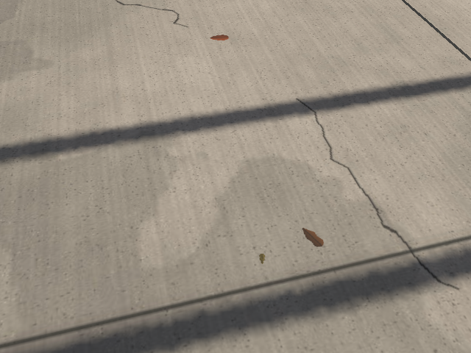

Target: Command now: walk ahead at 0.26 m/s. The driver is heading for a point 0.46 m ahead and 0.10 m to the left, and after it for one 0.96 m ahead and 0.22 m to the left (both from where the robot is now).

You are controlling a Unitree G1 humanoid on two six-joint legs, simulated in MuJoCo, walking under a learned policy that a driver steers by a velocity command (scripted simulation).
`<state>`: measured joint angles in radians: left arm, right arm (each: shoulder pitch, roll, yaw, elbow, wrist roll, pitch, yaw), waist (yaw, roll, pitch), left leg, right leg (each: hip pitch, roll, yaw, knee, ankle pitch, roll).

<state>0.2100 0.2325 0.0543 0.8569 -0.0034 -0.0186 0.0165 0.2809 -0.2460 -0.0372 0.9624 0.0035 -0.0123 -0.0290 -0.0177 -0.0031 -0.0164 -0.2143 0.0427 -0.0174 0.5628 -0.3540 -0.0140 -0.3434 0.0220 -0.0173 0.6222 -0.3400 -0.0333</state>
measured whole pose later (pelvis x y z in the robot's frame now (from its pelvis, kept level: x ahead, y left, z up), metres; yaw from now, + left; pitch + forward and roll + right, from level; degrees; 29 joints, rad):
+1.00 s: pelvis +0.46 +0.11 +0.01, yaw +24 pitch +2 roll +0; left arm 0.03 0.27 0.05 0.76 0.00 -0.11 -0.01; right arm 0.34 -0.26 -0.07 0.83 0.02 -0.07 -0.01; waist -0.09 -0.04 0.02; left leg -0.06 -0.12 -0.13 0.32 -0.29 0.10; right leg -0.61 -0.06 0.06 0.53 0.12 0.02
